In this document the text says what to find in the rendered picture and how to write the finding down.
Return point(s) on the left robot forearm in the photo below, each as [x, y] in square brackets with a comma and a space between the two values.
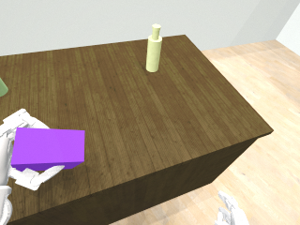
[5, 205]

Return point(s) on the robot right hand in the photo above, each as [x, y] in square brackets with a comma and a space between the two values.
[237, 215]

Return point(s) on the sponge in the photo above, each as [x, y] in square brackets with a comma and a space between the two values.
[39, 149]

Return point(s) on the table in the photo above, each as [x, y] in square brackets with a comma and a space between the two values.
[149, 137]

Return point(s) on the robot left hand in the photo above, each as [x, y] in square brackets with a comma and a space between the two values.
[28, 178]

